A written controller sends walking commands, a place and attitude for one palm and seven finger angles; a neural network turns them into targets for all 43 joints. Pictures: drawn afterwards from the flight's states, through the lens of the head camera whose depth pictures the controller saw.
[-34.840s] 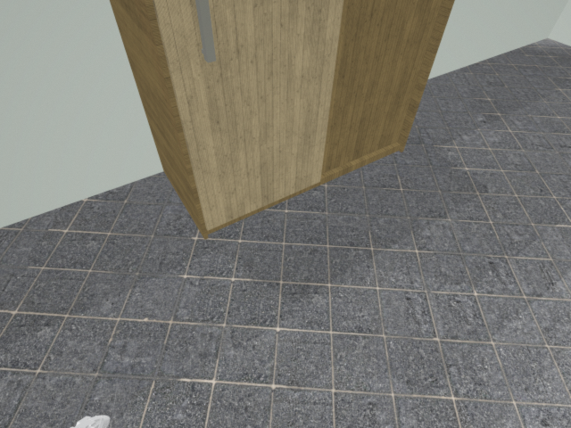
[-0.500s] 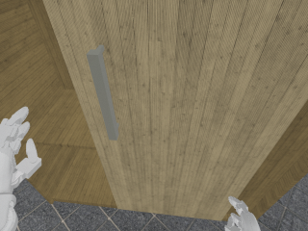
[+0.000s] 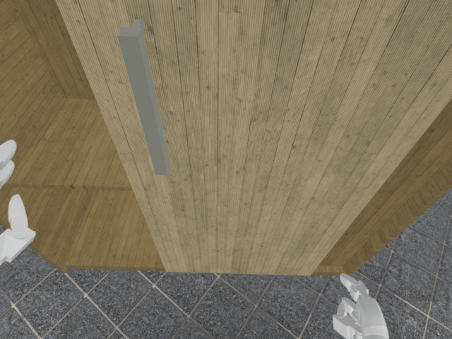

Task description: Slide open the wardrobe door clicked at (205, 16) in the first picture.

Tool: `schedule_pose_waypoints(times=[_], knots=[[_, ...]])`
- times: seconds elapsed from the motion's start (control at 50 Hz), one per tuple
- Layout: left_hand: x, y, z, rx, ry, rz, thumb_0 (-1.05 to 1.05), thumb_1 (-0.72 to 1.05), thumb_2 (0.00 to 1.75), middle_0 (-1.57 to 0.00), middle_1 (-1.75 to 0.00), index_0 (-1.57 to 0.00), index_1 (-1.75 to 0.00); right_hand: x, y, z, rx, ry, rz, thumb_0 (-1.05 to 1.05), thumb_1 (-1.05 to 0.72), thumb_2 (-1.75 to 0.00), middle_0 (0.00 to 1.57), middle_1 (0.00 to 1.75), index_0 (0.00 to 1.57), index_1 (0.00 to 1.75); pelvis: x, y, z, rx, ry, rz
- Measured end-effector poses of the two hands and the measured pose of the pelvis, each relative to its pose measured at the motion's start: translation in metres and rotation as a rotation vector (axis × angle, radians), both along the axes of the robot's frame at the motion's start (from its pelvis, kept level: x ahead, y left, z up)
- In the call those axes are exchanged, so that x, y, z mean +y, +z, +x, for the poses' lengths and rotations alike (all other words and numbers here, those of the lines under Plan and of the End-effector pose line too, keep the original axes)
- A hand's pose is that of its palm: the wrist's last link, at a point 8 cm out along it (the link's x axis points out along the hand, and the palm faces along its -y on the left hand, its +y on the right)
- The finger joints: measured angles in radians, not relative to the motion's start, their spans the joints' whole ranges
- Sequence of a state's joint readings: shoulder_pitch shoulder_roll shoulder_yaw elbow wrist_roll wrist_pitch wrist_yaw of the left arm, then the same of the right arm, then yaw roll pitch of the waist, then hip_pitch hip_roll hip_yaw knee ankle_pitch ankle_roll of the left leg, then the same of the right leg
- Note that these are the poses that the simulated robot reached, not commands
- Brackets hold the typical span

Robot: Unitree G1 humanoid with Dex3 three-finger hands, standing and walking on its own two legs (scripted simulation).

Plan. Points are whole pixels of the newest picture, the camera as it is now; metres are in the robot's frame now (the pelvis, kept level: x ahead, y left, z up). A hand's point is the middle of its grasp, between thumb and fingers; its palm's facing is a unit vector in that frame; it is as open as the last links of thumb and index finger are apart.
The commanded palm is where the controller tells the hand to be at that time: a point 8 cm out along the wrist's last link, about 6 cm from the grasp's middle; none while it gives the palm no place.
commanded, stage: step back with the hand held close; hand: left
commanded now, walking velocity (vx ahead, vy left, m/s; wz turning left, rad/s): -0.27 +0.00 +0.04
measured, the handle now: (152, 109) +0.44 +0.17 +0.17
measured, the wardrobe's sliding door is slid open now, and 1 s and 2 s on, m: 0.44 0.44 0.44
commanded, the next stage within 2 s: stop stepping back and stand still in 0.70 s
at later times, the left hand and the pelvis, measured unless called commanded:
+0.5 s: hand out of the picture +0.13 +0.28 +0.18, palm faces +0.47 -0.76 -0.45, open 7.4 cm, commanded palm +0.05 +0.31 +0.18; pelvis -0.07 +0.00 -0.01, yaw +4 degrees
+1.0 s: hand out of the picture +0.03 +0.28 +0.17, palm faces +0.35 -0.78 -0.52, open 7.4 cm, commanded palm -0.03 +0.32 +0.18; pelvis -0.17 +0.02 +0.00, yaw -1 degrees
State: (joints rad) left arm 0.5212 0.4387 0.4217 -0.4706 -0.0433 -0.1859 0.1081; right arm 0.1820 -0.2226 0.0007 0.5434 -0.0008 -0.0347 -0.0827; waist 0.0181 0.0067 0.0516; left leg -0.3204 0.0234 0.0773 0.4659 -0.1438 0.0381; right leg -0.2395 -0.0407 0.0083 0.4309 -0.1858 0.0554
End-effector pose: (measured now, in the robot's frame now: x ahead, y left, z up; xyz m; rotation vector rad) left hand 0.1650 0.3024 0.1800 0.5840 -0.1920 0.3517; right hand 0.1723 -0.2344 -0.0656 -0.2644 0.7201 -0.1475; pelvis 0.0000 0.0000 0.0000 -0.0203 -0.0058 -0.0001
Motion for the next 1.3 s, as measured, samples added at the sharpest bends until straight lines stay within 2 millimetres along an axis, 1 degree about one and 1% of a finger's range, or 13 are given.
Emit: schedule_pose_waypoints(times=[0.24,0.4,0.46,0.54,0.6,0.7,0.74,0.82,0.94,1.02,1.08,1.22,1.3], knots=[[0.001,-0.001,-0.056,-0.092,0.069,0.009,0.01,0.89,0.89,-0.21,-0.30,-0.22,-0.30,0.010,-0.014,-0.035,-0.012,0.070,0.010,0.02,-0.90,-0.90,0.21,0.30,0.21,0.30,-0.005,-0.010,-0.036,-0.011,0.038,-0.013],[0.005,-0.004,-0.062,-0.175,0.013,-0.025,0.01,0.89,0.89,-0.21,-0.30,-0.22,-0.30,0.007,-0.013,-0.062,-0.023,0.034,-0.039,0.02,-0.90,-0.90,0.21,0.30,0.21,0.30,0.006,-0.015,-0.058,-0.030,0.022,-0.031],[0.011,0.004,-0.066,-0.179,0.007,0.012,0.01,0.88,0.89,-0.22,-0.30,-0.22,-0.30,0.009,-0.009,-0.074,-0.033,0.021,-0.034,0.02,-0.90,-0.90,0.21,0.30,0.21,0.30,0.006,-0.012,-0.067,-0.027,0.050,-0.059],[0.014,0.013,-0.087,-0.175,0.021,0.037,0.01,0.89,0.89,-0.22,-0.30,-0.22,-0.30,0.013,-0.006,-0.087,-0.021,0.033,0.000,0.02,-0.90,-0.90,0.20,0.30,0.21,0.30,0.001,-0.007,-0.075,0.015,0.057,-0.061],[0.008,0.010,-0.102,-0.154,0.022,0.052,0.01,0.89,0.90,-0.21,-0.30,-0.21,-0.30,0.012,-0.014,-0.092,-0.010,0.051,0.011,0.01,-0.90,-0.90,0.21,0.30,0.21,0.30,0.000,-0.012,-0.086,0.049,0.001,-0.016],[0.010,-0.003,-0.102,-0.112,-0.002,-0.038,0.01,0.89,0.90,-0.21,-0.30,-0.21,-0.30,0.019,-0.009,-0.109,0.047,0.046,-0.012,0.02,-0.90,-0.90,0.21,0.30,0.21,0.30,0.011,-0.002,-0.100,0.031,-0.018,0.010],[0.014,-0.009,-0.099,-0.107,-0.026,-0.053,0.01,0.89,0.90,-0.21,-0.30,-0.21,-0.30,0.022,-0.005,-0.112,0.016,0.040,-0.033,0.02,-0.90,-0.90,0.21,0.30,0.21,0.30,0.017,-0.005,-0.105,0.033,-0.023,-0.007],[0.016,-0.012,-0.102,-0.099,-0.093,-0.047,0.01,0.89,0.89,-0.21,-0.30,-0.21,-0.30,0.028,0.005,-0.127,-0.045,0.018,-0.030,0.02,-0.90,-0.90,0.21,0.30,0.21,0.30,0.022,-0.007,-0.133,0.020,-0.026,0.004],[0.012,0.007,-0.149,-0.062,-0.116,-0.003,0.01,0.89,0.89,-0.22,-0.30,-0.22,-0.30,0.032,0.020,-0.170,-0.076,0.003,-0.005,0.01,-0.90,-0.90,0.21,0.30,0.21,0.30,0.023,0.004,-0.160,0.023,-0.024,-0.035],[0.020,0.014,-0.185,-0.054,-0.045,0.045,0.01,0.89,0.89,-0.22,-0.30,-0.22,-0.30,0.026,0.007,-0.198,-0.027,0.010,-0.007,0.01,-0.90,-0.90,0.21,0.30,0.21,0.30,0.020,0.001,-0.177,0.042,-0.022,0.008],[0.028,0.008,-0.199,-0.082,0.009,-0.015,0.01,0.89,0.89,-0.22,-0.30,-0.22,-0.30,0.019,-0.005,-0.218,0.040,-0.005,-0.022,0.01,-0.90,-0.90,0.21,0.30,0.21,0.30,0.024,0.000,-0.188,0.026,-0.043,0.011],[0.045,-0.032,-0.188,-0.098,0.074,-0.193,0.01,0.89,0.90,-0.21,-0.30,-0.21,-0.30,0.015,-0.013,-0.248,0.042,-0.067,-0.076,0.02,-0.90,-0.90,0.21,0.30,0.21,0.30,0.042,-0.009,-0.191,0.018,-0.002,0.003],[0.040,-0.022,-0.184,-0.083,-0.001,-0.125,0.02,0.89,0.90,-0.21,-0.30,-0.21,-0.30,0.028,-0.007,-0.254,0.007,-0.090,-0.042,0.02,-0.90,-0.90,0.20,0.30,0.21,0.30,0.042,-0.007,-0.198,-0.004,-0.017,0.029]])
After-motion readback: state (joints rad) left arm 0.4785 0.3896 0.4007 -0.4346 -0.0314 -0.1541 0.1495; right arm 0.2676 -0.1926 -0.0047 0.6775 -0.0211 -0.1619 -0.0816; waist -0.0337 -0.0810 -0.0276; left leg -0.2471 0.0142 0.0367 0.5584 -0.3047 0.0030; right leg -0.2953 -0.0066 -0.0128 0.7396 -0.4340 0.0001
